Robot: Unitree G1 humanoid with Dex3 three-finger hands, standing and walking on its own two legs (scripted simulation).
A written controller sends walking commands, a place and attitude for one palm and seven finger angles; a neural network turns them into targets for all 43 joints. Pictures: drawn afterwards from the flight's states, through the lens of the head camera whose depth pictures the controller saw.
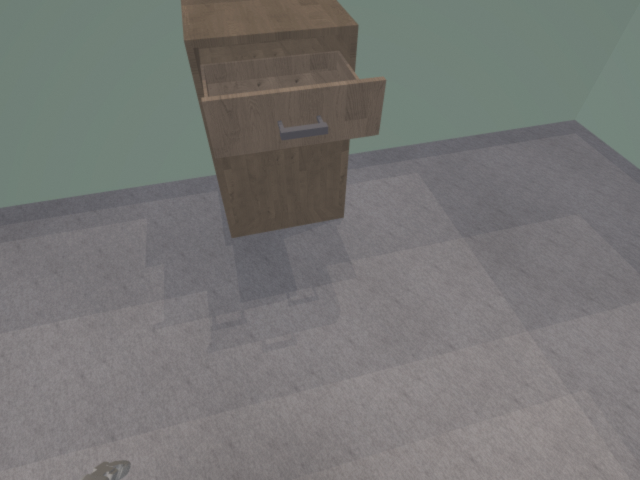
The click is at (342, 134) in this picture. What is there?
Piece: drawer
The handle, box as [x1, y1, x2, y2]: [278, 115, 327, 139]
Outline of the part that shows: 327,125 325,122 322,121 319,115 317,116 318,122 315,124 284,128 281,121 278,121 281,139 327,133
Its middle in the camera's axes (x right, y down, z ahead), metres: -0.05 -0.28 +0.97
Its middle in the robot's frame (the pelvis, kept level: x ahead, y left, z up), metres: +0.91 +0.10 -0.06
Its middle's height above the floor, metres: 0.71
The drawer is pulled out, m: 0.30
